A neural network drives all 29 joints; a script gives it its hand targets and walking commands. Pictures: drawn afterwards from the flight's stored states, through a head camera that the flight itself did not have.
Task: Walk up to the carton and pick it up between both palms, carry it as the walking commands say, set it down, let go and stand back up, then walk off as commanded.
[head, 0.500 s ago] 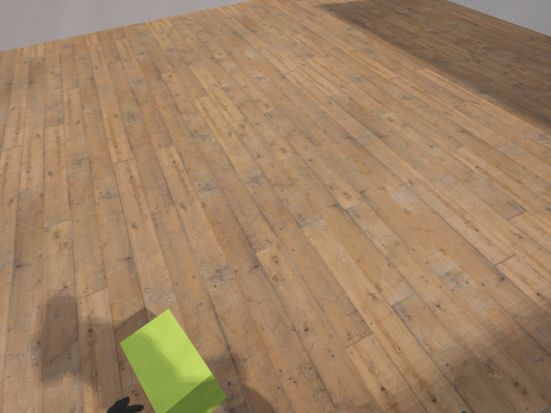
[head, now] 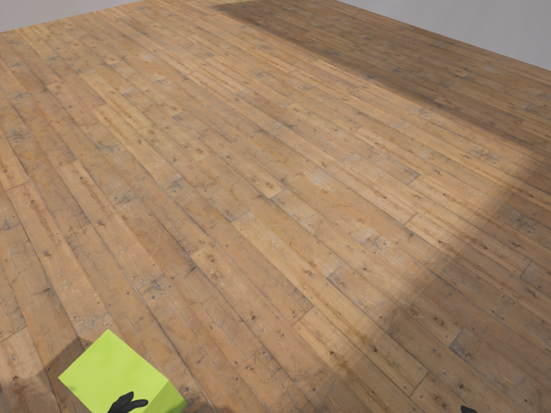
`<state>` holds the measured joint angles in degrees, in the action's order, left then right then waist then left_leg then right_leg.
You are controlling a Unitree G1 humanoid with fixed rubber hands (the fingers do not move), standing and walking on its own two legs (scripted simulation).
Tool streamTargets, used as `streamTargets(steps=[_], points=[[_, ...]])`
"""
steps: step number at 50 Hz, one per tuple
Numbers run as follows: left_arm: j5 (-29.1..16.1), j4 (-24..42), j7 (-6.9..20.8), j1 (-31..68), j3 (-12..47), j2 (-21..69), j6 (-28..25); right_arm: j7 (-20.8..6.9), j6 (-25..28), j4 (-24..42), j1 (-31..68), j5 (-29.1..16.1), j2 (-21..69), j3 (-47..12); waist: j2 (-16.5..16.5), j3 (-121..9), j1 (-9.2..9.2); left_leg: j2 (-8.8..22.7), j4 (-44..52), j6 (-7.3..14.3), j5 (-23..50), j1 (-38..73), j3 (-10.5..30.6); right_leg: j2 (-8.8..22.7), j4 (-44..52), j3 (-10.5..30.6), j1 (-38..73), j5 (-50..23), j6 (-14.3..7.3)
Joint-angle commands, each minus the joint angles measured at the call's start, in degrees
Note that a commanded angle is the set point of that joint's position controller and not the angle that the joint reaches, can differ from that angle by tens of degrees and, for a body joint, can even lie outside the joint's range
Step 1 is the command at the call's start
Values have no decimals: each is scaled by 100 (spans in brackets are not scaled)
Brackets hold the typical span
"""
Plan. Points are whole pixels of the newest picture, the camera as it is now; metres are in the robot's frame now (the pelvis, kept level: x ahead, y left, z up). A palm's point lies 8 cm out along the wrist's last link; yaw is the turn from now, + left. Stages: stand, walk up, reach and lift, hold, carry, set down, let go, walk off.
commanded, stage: stand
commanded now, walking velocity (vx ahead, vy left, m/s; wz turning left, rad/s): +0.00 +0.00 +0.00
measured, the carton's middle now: (128, 391) +0.33 +0.47 -0.64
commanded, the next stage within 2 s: none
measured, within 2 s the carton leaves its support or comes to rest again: neither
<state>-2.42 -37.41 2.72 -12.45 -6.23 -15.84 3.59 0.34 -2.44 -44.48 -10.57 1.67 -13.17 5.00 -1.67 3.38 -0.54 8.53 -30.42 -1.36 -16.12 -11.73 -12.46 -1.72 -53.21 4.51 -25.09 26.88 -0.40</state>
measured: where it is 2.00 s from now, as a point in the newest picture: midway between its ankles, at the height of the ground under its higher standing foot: outside the picture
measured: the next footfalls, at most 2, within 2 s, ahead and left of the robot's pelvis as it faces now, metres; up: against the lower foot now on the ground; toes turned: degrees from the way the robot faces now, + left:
right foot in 0.08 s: +0.07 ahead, -0.12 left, +0.00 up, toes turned +3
left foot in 0.44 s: +0.00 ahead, +0.10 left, +0.00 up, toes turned -1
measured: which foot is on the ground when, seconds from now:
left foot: down 0.00-0.06, up 0.08-0.42, down 0.44-1.00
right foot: up 0.00-0.06, down 0.08-0.48, up 0.50-0.70, down 0.72-1.00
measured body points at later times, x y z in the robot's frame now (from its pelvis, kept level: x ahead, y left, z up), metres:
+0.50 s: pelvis -0.06 +0.00 +0.00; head -0.07 +0.01 +0.45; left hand +0.09 +0.27 -0.10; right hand +0.05 -0.27 -0.11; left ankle -0.04 +0.11 -0.74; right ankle +0.02 -0.12 -0.73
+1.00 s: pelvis -0.09 +0.02 +0.00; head -0.10 +0.02 +0.45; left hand +0.04 +0.28 -0.10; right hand +0.00 -0.25 -0.11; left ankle -0.04 +0.11 -0.74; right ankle -0.10 -0.10 -0.74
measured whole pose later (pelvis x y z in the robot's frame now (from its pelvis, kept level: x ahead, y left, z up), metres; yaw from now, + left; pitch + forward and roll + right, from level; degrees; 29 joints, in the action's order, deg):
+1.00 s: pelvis -0.09 +0.02 +0.00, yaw -5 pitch -2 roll +0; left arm -2.4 -38.5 -0.2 -15.5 -6.2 -13.2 2.0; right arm -1.1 -2.2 -44.9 -12.2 1.4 -13.1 5.0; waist 0.1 0.9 -0.4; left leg -0.1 -27.1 2.2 -10.3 -15.0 -4.0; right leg -2.6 -27.7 4.6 -11.1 14.9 -1.0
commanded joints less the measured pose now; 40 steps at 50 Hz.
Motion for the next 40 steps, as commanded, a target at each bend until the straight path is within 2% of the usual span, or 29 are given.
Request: streamTargets(steps=[1,2,3,4,5,7,10,11,13,14,15,16,18,21,22,23,25,26,27,29,30,31,32,33,34,35,36,39,40], points=[[439,34,-168,-370,112,-221,-265,-75,104,210,-214,-95,-900,94,1321,-906,11,559,-249,455,2579,355,482,57,3293,-728,1596,-1872,128],[469,93,-167,-518,56,-610,-346,-91,121,273,-500,-116,-532,53,-118,-1339,-33,192,-1123,65,401,-549,387,958,3200,461,2570,-2777,114],[439,61,-107,-841,-63,-1161,-334,-105,34,460,-275,-97,-209,-43,-1809,-1056,-264,-484,-1685,-143,-2107,-1574,506,2151,3343,2249,2492,-4409,-446],[447,10,-151,-572,29,-1067,-356,-46,-121,460,-229,-33,-405,12,-1244,-954,-170,-379,-1990,-154,-2070,-942,1130,2318,3480,2243,1604,-3632,-913],[471,-67,-193,-297,46,-802,-285,-42,-138,460,156,-39,-327,23,-851,-415,-71,-411,-2004,44,-1717,-924,1407,1414,3347,1524,1070,-2792,-612],[570,-11,-314,-209,53,-657,-392,-112,-122,384,133,-21,-396,17,-1103,-639,-158,-554,-2310,133,-1080,-1197,1230,1231,3476,1386,1543,-2313,-436],[590,58,-332,-227,122,-421,-423,-200,-142,398,1,-5,-434,85,-596,-805,-95,-757,-2072,69,-1095,-1555,1157,1175,3092,1262,2193,-4334,-604],[514,54,-360,-459,149,-339,-427,-124,-170,316,0,-12,-467,107,-451,-1044,-80,-785,-2212,125,-1104,-1314,1278,1315,3259,1434,2130,-3974,-502],[442,-52,-309,-529,238,-165,-452,-180,-268,152,-367,-32,-266,61,-528,-999,4,-694,-1840,67,-1141,-912,1400,1364,3436,1411,1790,-3289,-405],[456,51,-320,-129,232,-360,-375,-213,-192,303,-166,-70,-254,20,-923,-856,51,-801,-1782,58,-1074,-655,1271,1053,3547,1195,1280,-2213,-467],[501,85,-237,60,132,-334,-406,-176,-144,288,-215,-57,-284,-5,-471,-930,81,-851,-1564,118,-1116,-793,1325,1050,3448,1308,1448,-2138,-575],[544,121,-255,142,182,-162,-393,-218,-145,199,-200,-41,-379,33,-923,-733,-22,-963,-1305,142,-1137,-654,1287,892,3522,1230,1346,-1811,-563],[512,165,-171,223,190,-394,-327,-231,-178,391,161,-154,-287,-21,-866,-511,16,-860,-399,153,-776,-306,1083,949,3629,1078,813,-848,-678],[537,187,-225,-36,38,-626,-290,-149,-89,63,-375,-64,-331,-5,-172,-278,132,-754,951,286,355,720,1329,785,3464,1052,41,158,-343],[449,128,-198,-53,85,-256,-286,-88,6,40,-476,69,-326,-72,382,71,185,-290,1058,361,-368,563,1877,355,3144,672,-383,293,-158],[411,149,-176,109,183,18,-211,-73,20,132,-361,156,-701,-32,693,149,246,561,2087,572,-2215,-414,3073,0,2374,142,-148,-50,-96],[514,152,-107,154,201,102,-191,-71,97,355,175,86,-735,-68,1446,397,-58,786,2647,876,-2702,-1952,3175,-272,713,-182,923,-279,-49],[507,-16,-91,-456,220,139,-189,-69,143,363,429,130,-1054,-18,1865,314,-217,652,2701,835,-2331,-2149,2703,-278,-60,-389,1309,-294,-104],[605,-41,-108,-448,144,-168,-154,-44,213,504,584,111,-432,-129,1191,314,-230,423,2249,812,-1612,-1825,2707,-177,-16,-212,922,-400,-80],[478,-94,-158,-526,169,-130,-187,-83,158,499,565,48,-711,30,1084,-53,-152,196,1951,706,-832,-981,2187,-15,724,-506,913,-286,-93],[439,-11,-233,-246,193,75,-217,-83,204,312,142,-7,-496,-29,625,-202,72,148,1478,862,-29,-200,2155,9,1295,-473,506,-252,-118],[479,105,-228,-137,216,56,-315,-44,206,194,93,-8,-352,-124,1088,-112,9,-15,1095,885,1419,568,2171,66,1806,-265,114,-216,-131],[397,46,-226,-381,332,377,-347,-57,209,143,-129,21,-539,-27,1327,-374,9,306,933,914,2101,779,2263,50,2612,-302,439,-193,-162],[427,77,-296,-175,252,125,-365,-14,195,141,-345,-85,-179,-140,981,-708,160,369,719,785,2689,1126,2471,87,3122,-139,824,-765,-218],[449,78,-334,-74,310,192,-347,-76,174,119,-346,-84,-698,-22,747,-920,134,264,470,630,2684,620,2214,186,3526,-90,1525,-1626,-184],[485,185,-281,-383,269,-81,-399,-117,162,296,-185,-127,-435,-96,174,-1183,71,11,476,461,1862,178,1951,553,3590,391,2086,-2201,-191],[513,130,-282,-129,176,-436,-404,-128,155,323,-40,-98,-66,-154,-20,-1010,121,-394,482,275,1116,-267,1549,1108,3590,1028,2143,-2362,-348],[462,100,-307,14,204,-97,-244,-173,248,268,25,-81,-371,-96,-591,-533,154,-481,1073,273,454,244,1535,816,3614,754,975,-439,-279],[514,163,-321,16,206,-105,-239,-142,223,317,121,12,-212,-85,-370,-293,68,-528,860,315,406,392,1516,608,3736,624,519,-118,-182]])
